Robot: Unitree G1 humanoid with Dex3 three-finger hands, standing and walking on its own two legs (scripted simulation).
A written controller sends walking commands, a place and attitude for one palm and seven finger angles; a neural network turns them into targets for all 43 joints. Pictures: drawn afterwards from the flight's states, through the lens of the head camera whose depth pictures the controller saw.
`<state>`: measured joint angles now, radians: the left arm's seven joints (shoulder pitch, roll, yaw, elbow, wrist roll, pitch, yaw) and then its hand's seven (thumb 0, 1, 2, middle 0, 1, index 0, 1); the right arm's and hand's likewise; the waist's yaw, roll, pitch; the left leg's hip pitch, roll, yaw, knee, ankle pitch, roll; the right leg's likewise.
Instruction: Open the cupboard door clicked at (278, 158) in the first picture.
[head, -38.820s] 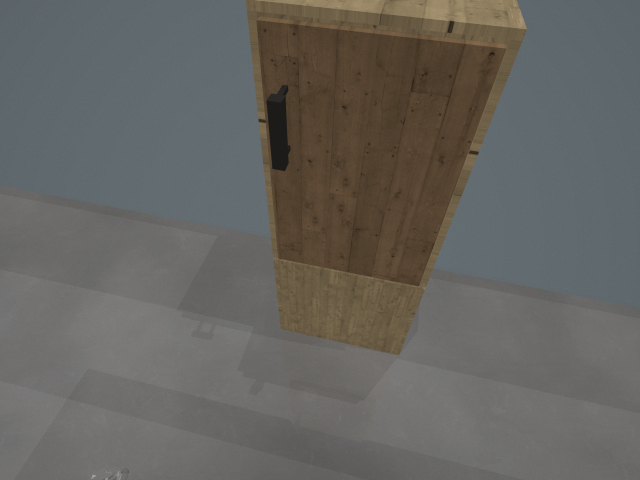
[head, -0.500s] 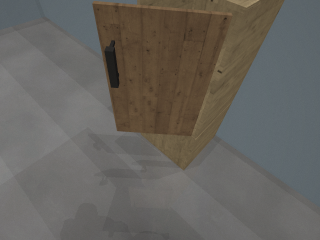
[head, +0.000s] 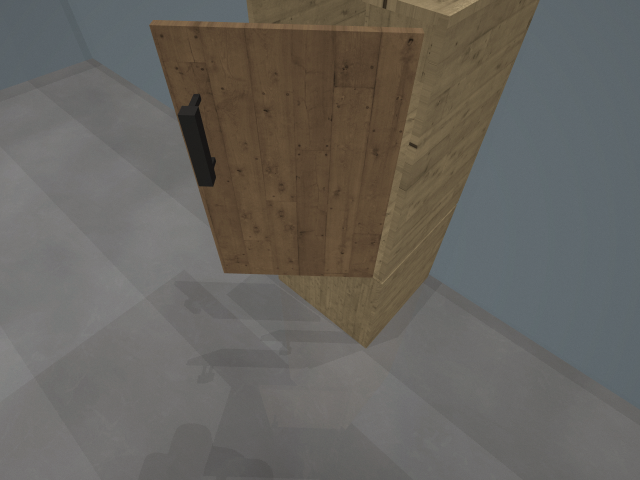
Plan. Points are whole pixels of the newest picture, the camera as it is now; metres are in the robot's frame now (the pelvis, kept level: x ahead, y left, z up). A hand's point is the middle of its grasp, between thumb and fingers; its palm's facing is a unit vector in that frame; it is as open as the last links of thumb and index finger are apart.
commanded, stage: come to a stop and stand still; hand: left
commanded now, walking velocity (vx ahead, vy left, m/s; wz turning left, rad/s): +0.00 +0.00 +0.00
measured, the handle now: (201, 141) +0.60 +0.23 +0.08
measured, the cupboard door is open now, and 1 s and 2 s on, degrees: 40 40 40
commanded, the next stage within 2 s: look again from close up in 0.42 s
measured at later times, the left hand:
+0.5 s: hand out of the picture +0.02 +0.18 -0.18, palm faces +0.01 -0.98 -0.17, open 7.4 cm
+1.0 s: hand out of the picture +0.03 +0.19 -0.17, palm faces -0.05 -0.97 -0.24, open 7.4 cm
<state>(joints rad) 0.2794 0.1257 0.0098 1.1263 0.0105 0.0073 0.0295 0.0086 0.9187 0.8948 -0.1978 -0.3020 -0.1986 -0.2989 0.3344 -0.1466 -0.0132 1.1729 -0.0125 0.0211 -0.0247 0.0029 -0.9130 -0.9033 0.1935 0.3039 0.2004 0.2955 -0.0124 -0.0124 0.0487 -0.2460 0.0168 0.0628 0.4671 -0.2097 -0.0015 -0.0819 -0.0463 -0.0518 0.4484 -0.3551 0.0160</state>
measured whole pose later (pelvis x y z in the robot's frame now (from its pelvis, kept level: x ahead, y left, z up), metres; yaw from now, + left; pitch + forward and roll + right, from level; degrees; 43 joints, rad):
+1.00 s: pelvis +0.00 +0.00 -0.01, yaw -2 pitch +0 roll +1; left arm 0.27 0.19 -0.02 1.04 0.02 -0.01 0.03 0.00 0.91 0.90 -0.20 -0.30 -0.20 -0.30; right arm 0.23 -0.19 0.01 1.05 -0.01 0.00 -0.01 0.00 -0.92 -0.90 0.20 0.30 0.20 0.30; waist 0.00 0.01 0.03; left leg -0.28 0.03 0.10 0.54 -0.26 0.00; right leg -0.13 -0.04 -0.02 0.53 -0.39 0.02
